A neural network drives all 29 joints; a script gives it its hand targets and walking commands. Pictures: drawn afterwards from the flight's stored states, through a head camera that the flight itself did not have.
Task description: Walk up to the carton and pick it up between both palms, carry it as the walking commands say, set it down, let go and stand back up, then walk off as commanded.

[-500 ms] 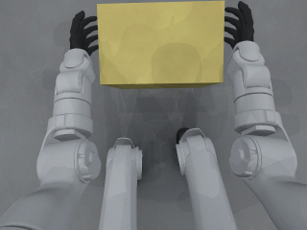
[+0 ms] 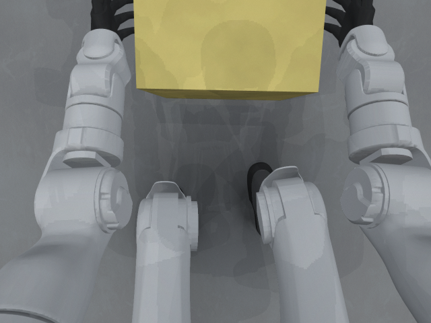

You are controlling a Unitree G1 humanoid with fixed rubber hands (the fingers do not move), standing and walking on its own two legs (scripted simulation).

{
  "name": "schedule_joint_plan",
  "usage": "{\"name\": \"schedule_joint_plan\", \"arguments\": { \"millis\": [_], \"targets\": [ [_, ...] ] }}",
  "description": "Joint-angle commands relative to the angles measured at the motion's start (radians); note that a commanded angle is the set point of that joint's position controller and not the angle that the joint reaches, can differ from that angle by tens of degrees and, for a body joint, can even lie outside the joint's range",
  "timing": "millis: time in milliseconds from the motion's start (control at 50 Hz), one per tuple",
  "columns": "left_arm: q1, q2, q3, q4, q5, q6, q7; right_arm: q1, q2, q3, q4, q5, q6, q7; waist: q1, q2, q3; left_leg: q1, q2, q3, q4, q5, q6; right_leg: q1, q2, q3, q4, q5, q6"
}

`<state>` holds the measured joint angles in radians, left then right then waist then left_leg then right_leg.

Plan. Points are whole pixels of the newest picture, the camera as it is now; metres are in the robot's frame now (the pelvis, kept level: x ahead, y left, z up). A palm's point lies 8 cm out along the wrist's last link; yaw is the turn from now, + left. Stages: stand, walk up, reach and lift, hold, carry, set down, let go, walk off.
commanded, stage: set down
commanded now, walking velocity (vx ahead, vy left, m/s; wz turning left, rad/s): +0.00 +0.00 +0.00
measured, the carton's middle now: (226, 49) +0.52 -0.06 -0.27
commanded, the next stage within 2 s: none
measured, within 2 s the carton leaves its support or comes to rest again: rests again in 0.40 s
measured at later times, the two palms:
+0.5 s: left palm (112, 34) +0.54 +0.12 -0.17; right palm (348, 39) +0.49 -0.24 -0.17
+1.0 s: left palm (112, 34) +0.54 +0.12 -0.18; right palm (349, 40) +0.49 -0.25 -0.17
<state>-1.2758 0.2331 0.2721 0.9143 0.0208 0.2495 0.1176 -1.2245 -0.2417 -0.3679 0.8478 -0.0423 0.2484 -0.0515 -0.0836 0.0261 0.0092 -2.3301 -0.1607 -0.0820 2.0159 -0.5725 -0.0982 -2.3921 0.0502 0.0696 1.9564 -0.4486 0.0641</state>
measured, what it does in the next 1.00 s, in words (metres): stands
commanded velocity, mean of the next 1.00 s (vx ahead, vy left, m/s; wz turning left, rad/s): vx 0.00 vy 0.00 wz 0.00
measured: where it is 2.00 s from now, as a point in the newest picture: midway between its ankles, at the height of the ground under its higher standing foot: (218, 224)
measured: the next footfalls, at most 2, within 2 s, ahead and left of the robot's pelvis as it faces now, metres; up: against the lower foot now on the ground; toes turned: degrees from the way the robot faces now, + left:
none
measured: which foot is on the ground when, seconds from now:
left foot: down 0.00-1.00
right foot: down 0.00-1.00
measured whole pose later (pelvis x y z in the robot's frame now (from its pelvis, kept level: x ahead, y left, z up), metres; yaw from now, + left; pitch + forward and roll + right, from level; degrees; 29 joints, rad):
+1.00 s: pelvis -0.01 +0.00 -0.03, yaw +0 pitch +43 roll -1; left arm -1.36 0.25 0.29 1.03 0.05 0.17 0.06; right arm -1.26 -0.31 -0.36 0.98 0.01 0.19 0.00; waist -0.08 0.04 0.14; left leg -2.32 -0.12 -0.05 2.14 -0.58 -0.06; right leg -2.36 0.02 0.05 2.07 -0.47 0.06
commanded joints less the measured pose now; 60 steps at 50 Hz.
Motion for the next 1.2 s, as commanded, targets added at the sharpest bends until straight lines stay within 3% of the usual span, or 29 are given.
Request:
{"name": "schedule_joint_plan", "arguments": {
  "millis": [0, 100, 160, 220, 280, 320, 340, 360, 400, 420, 440, 460, 520, 560, 640, 660, 680, 780, 820, 860, 940, 960, 980, 1020, 1040, 1100, 1120, 1140, 1180],
  "targets": [
    [-0.658, -0.854, -0.389, -0.141, -0.119, -0.066, -0.263, -0.577, 0.757, 0.373, -0.115, 0.102, -0.042, 0.281, -0.056, 0.083, -1.013, 0.369, 0.006, 0.176, -0.155, 0.244, 0.062, 0.728, 0.027, -0.160, -0.056, 0.314, -0.032],
    [-0.690, -0.859, -0.422, -0.213, -0.136, -0.087, -0.249, -0.520, 0.758, 0.333, -0.067, 0.103, -0.043, 0.298, -0.109, 0.110, -1.051, 0.491, 0.025, 0.138, -0.115, 0.354, 0.057, 0.628, 0.025, -0.176, -0.014, 0.352, -0.046],
    [-0.505, -0.860, -0.382, -0.072, -0.084, -0.080, -0.241, -0.560, 0.784, 0.433, -0.133, 0.162, -0.064, 0.285, 0.002, 0.048, -1.099, 0.499, 0.012, 0.175, -0.082, 0.391, 0.064, 0.785, 0.021, -0.159, -0.003, 0.419, -0.015],
    [-0.558, -0.856, -0.413, -0.128, -0.110, -0.082, -0.236, -0.622, 0.710, 0.393, -0.250, 0.170, -0.083, 0.281, -0.032, 0.112, -1.108, 0.500, 0.022, 0.156, -0.081, 0.388, 0.070, 0.745, 0.037, -0.134, -0.006, 0.421, -0.038],
    [-0.539, -0.869, -0.383, -0.040, -0.077, -0.081, -0.237, -0.598, 0.709, 0.409, -0.127, 0.162, -0.071, 0.277, -0.059, 0.051, -0.941, 0.405, 0.018, 0.151, -0.084, 0.305, 0.078, 0.695, 0.025, -0.150, -0.009, 0.340, -0.029],
    [-0.559, -0.810, -0.368, -0.039, -0.074, -0.081, -0.241, -0.594, 0.756, 0.420, -0.102, 0.175, -0.066, 0.276, -0.014, 0.061, -0.958, 0.428, 0.022, 0.159, -0.082, 0.234, 0.083, 0.722, 0.020, -0.127, -0.019, 0.296, -0.031],
    [-0.524, -0.833, -0.351, -0.053, -0.085, -0.085, -0.259, -0.510, 0.791, 0.399, -0.017, 0.128, -0.052, 0.278, -0.051, -0.036, -0.902, 0.332, 0.012, 0.152, -0.094, 0.204, 0.091, 0.729, 0.020, -0.150, -0.020, 0.280, -0.019],
    [-0.567, -0.823, -0.380, -0.040, -0.083, -0.086, -0.252, -0.478, 0.792, 0.375, -0.028, 0.137, -0.053, 0.280, -0.050, 0.063, -0.982, 0.405, 0.028, 0.169, -0.066, 0.201, 0.089, 0.687, 0.033, -0.132, 0.004, 0.256, -0.038],
    [-0.524, -0.867, -0.335, 0.040, -0.067, -0.063, -0.274, -0.498, 0.714, 0.323, 0.027, 0.094, -0.059, 0.278, -0.079, 0.093, -0.837, 0.363, 0.020, 0.151, -0.103, 0.143, 0.080, 0.634, 0.029, -0.142, -0.024, 0.176, -0.047],
    [-0.606, -0.791, -0.367, -0.082, -0.070, -0.080, -0.268, -0.459, 0.775, 0.311, 0.055, 0.104, -0.053, 0.287, -0.040, 0.071, -0.825, 0.371, 0.025, 0.144, -0.120, 0.167, 0.079, 0.611, 0.026, -0.151, -0.008, 0.214, -0.043],
    [-0.557, -0.853, -0.353, -0.016, -0.077, -0.072, -0.266, -0.609, 0.670, 0.323, -0.109, 0.123, -0.085, 0.286, -0.051, 0.135, -0.862, 0.414, 0.020, 0.133, -0.100, 0.233, 0.080, 0.561, 0.021, -0.150, 0.003, 0.239, -0.048],
    [-0.608, -0.798, -0.363, -0.058, -0.072, -0.086, -0.263, -0.534, 0.741, 0.351, -0.005, 0.123, -0.071, 0.280, -0.034, 0.055, -0.863, 0.339, 0.018, 0.143, -0.103, 0.171, 0.082, 0.634, 0.024, -0.146, 0.014, 0.216, -0.044],
    [-0.566, -0.796, -0.327, 0.026, -0.048, -0.073, -0.261, -0.575, 0.650, 0.316, -0.029, 0.125, -0.083, 0.280, -0.052, 0.126, -0.806, 0.367, 0.028, 0.131, -0.104, 0.139, 0.088, 0.544, 0.014, -0.150, 0.011, 0.168, -0.048],
    [-0.573, -0.792, -0.275, 0.026, -0.041, -0.074, -0.258, -0.634, 0.696, 0.344, -0.068, 0.121, -0.081, 0.287, -0.034, 0.003, -0.821, 0.379, 0.023, 0.119, -0.097, 0.175, 0.094, 0.590, 0.011, -0.166, 0.013, 0.184, -0.036],
    [-0.569, -0.775, -0.313, 0.059, -0.070, -0.064, -0.266, -0.535, 0.674, 0.310, -0.008, 0.100, -0.069, 0.283, -0.063, 0.063, -0.780, 0.359, 0.030, 0.144, -0.086, 0.096, 0.090, 0.599, 0.015, -0.150, -0.007, 0.120, -0.051],
    [-0.532, -0.768, -0.264, 0.065, -0.021, -0.067, -0.260, -0.535, 0.727, 0.300, 0.020, 0.105, -0.066, 0.292, 0.002, 0.075, -0.718, 0.334, 0.025, 0.154, -0.099, 0.127, 0.088, 0.568, 0.019, -0.140, -0.018, 0.151, -0.046],
    [-0.540, -0.780, -0.246, 0.024, -0.035, -0.080, -0.265, -0.575, 0.713, 0.345, -0.026, 0.102, -0.071, 0.286, -0.027, -0.043, -0.734, 0.275, 0.018, 0.132, -0.087, 0.135, 0.104, 0.596, 0.016, -0.153, 0.011, 0.179, -0.036],
    [-0.481, -0.747, -0.253, 0.084, -0.012, -0.076, -0.261, -0.513, 0.654, 0.273, 0.017, 0.101, -0.088, 0.297, -0.017, 0.120, -0.702, 0.323, 0.024, 0.141, -0.089, 0.157, 0.093, 0.500, 0.021, -0.136, 0.009, 0.176, -0.048],
    [-0.444, -0.728, -0.228, 0.123, 0.000, -0.074, -0.269, -0.547, 0.675, 0.323, 0.028, 0.103, -0.076, 0.285, -0.001, -0.019, -0.709, 0.315, 0.026, 0.128, -0.089, 0.107, 0.108, 0.592, 0.011, -0.144, 0.000, 0.118, -0.023],
    [-0.512, -0.804, -0.276, 0.059, -0.033, -0.083, -0.267, -0.541, 0.676, 0.299, 0.015, 0.089, -0.089, 0.286, -0.063, 0.038, -0.702, 0.304, 0.024, 0.111, -0.104, 0.141, 0.108, 0.531, 0.016, -0.159, 0.015, 0.170, -0.042],
    [-0.485, -0.722, -0.252, 0.111, 0.002, -0.069, -0.261, -0.583, 0.637, 0.291, 0.022, 0.111, -0.076, 0.293, 0.008, 0.093, -0.693, 0.355, 0.036, 0.119, -0.102, 0.085, 0.105, 0.518, 0.010, -0.130, 0.017, 0.083, -0.048],
    [-0.473, -0.696, -0.223, 0.102, -0.002, -0.077, -0.258, -0.575, 0.644, 0.320, 0.045, 0.110, -0.077, 0.292, 0.019, 0.022, -0.633, 0.277, 0.029, 0.143, -0.078, 0.072, 0.106, 0.536, 0.005, -0.121, 0.000, 0.081, -0.037],
    [-0.486, -0.716, -0.241, 0.107, -0.009, -0.078, -0.265, -0.495, 0.666, 0.276, 0.097, 0.084, -0.076, 0.286, -0.023, 0.032, -0.631, 0.263, 0.033, 0.129, -0.095, 0.072, 0.108, 0.552, 0.003, -0.126, 0.009, 0.123, -0.046],
    [-0.458, -0.697, -0.219, 0.144, 0.003, -0.075, -0.259, -0.565, 0.632, 0.297, 0.024, 0.105, -0.084, 0.284, 0.017, 0.052, -0.729, 0.359, 0.035, 0.137, -0.083, 0.093, 0.107, 0.581, 0.005, -0.128, 0.017, 0.102, -0.037],
    [-0.433, -0.713, -0.213, 0.150, 0.005, -0.073, -0.270, -0.528, 0.638, 0.281, 0.077, 0.086, -0.078, 0.283, -0.013, -0.006, -0.649, 0.321, 0.033, 0.116, -0.098, 0.086, 0.114, 0.540, 0.003, -0.153, 0.017, 0.093, -0.034],
    [-0.424, -0.676, -0.191, 0.159, 0.031, -0.072, -0.278, -0.491, 0.664, 0.275, 0.131, 0.087, -0.066, 0.291, 0.034, 0.023, -0.596, 0.281, 0.030, 0.146, -0.093, 0.075, 0.110, 0.539, 0.009, -0.133, 0.005, 0.093, -0.031],
    [-0.435, -0.689, -0.205, 0.165, 0.031, -0.060, -0.281, -0.484, 0.646, 0.260, 0.123, 0.082, -0.066, 0.295, 0.002, 0.056, -0.571, 0.257, 0.043, 0.145, -0.091, 0.063, 0.102, 0.542, 0.005, -0.126, -0.006, 0.103, -0.041],
    [-0.448, -0.645, -0.218, 0.145, 0.041, -0.066, -0.271, -0.442, 0.637, 0.239, 0.157, 0.084, -0.063, 0.300, 0.043, 0.109, -0.604, 0.312, 0.046, 0.140, -0.089, 0.059, 0.097, 0.474, 0.004, -0.120, 0.028, 0.088, -0.047],
    [-0.456, -0.676, -0.208, 0.096, 0.023, -0.069, -0.279, -0.481, 0.598, 0.258, 0.114, 0.073, -0.069, 0.287, -0.025, 0.016, -0.618, 0.258, 0.044, 0.129, -0.057, 0.098, 0.102, 0.541, 0.004, -0.123, 0.016, 0.120, -0.047]
  ]
}}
